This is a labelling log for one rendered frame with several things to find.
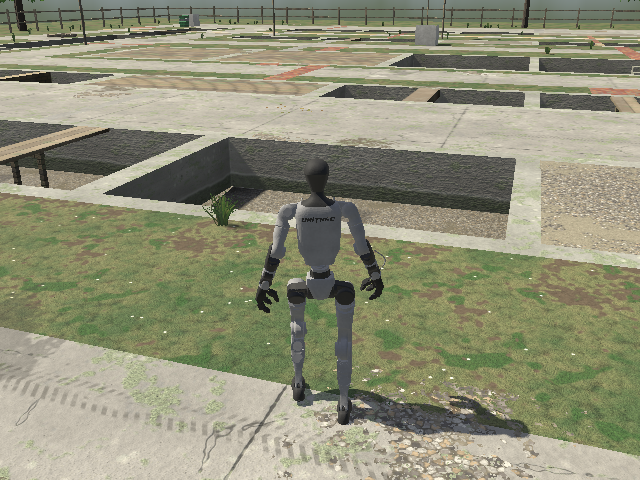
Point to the right robot hand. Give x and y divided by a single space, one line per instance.
378 284

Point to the right robot shin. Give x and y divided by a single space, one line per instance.
344 371

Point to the robot right forearm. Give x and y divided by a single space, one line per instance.
371 263

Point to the robot left foot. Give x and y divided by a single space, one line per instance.
298 393

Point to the robot left forearm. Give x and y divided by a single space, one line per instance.
269 270

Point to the robot right upper arm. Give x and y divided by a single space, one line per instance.
350 211

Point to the left robot hand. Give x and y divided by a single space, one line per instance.
261 296

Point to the robot left upper arm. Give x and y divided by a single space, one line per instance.
286 212

